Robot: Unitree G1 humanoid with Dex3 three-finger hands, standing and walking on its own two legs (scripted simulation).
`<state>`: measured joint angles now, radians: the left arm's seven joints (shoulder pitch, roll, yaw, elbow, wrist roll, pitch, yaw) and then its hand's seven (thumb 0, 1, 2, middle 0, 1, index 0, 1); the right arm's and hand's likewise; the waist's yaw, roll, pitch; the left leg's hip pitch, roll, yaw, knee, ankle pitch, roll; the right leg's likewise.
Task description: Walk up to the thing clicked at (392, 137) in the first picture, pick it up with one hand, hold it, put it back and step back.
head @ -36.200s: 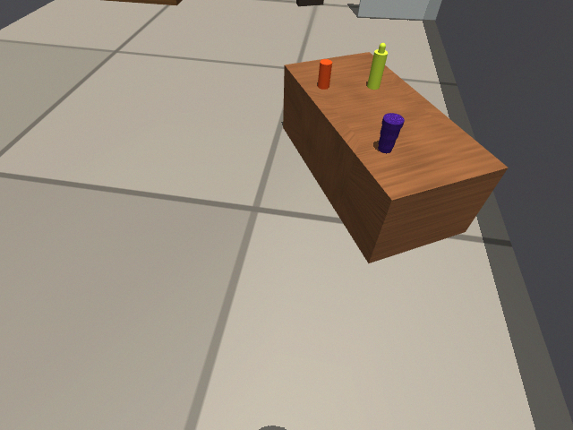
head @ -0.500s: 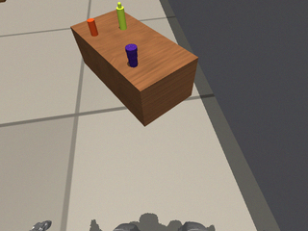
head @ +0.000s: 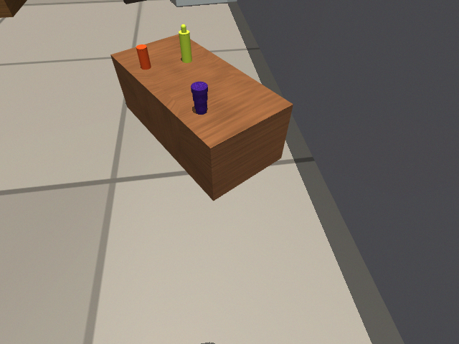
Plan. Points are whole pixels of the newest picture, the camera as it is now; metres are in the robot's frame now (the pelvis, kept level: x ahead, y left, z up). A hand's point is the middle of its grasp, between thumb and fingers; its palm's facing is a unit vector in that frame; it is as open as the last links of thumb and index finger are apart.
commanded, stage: step back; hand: left
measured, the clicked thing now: (200, 99) +1.17 +0.16 -0.29
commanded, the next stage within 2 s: stand in 0.42 s
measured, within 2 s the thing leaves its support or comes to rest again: neither
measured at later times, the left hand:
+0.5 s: hand (98, 339) +0.15 +0.26 -0.13, palm faces -0.04 -0.93 -0.36, open 7.4 cm
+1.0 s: hand out of the picture +0.09 +0.25 -0.14, palm faces -0.05 -0.94 -0.34, open 7.4 cm
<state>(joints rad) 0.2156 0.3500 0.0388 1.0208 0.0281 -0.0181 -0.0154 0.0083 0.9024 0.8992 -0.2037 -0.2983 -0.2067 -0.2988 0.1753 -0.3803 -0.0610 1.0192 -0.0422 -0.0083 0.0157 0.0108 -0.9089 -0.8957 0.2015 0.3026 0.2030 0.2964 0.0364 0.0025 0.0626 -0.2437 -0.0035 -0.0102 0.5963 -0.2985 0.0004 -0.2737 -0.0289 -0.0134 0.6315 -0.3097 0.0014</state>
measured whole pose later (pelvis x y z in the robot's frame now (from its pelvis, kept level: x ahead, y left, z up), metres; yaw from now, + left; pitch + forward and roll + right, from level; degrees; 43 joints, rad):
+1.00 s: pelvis +0.01 +0.00 +0.02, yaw -1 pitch -2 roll +0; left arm 0.11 0.35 -0.01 1.16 0.01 -0.02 -0.01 0.01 0.91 0.90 -0.20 -0.30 -0.20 -0.30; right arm 0.10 -0.34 -0.01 1.16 -0.01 -0.01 0.01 0.01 -0.91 -0.90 0.20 0.30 0.20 0.30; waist 0.00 0.00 0.06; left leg -0.09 0.02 0.01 0.31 -0.18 -0.02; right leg -0.12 0.00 0.01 0.32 -0.16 0.00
